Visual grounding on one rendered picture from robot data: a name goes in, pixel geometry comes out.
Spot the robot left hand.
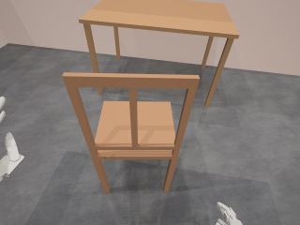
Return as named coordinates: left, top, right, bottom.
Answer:
left=0, top=97, right=24, bottom=182

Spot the chair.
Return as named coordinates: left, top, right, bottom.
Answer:
left=62, top=72, right=200, bottom=193

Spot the robot right hand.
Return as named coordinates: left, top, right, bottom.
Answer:
left=216, top=202, right=243, bottom=225

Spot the table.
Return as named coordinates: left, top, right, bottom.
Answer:
left=79, top=0, right=240, bottom=108

